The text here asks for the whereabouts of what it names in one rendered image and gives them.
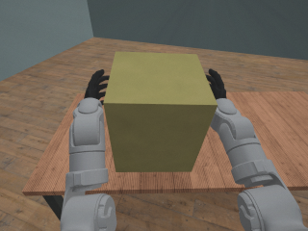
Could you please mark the robot right forearm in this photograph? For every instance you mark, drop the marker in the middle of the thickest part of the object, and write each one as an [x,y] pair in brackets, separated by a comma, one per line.
[250,165]

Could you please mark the carton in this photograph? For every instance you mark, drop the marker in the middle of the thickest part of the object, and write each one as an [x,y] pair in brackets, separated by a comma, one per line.
[158,108]

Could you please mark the left robot hand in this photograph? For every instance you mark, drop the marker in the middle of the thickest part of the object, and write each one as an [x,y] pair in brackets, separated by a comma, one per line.
[93,89]

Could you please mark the robot right upper arm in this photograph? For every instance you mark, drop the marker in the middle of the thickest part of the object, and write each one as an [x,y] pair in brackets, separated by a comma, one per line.
[269,208]

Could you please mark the table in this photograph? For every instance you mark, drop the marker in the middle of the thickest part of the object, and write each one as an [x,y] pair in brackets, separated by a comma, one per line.
[280,122]

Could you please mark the robot left forearm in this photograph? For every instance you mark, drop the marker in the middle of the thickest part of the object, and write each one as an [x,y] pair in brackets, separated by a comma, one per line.
[86,149]

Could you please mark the right robot hand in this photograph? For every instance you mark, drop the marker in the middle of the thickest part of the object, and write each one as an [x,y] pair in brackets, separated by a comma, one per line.
[217,86]

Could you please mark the robot left upper arm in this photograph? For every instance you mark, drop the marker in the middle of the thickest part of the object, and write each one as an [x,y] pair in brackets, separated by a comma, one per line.
[89,212]

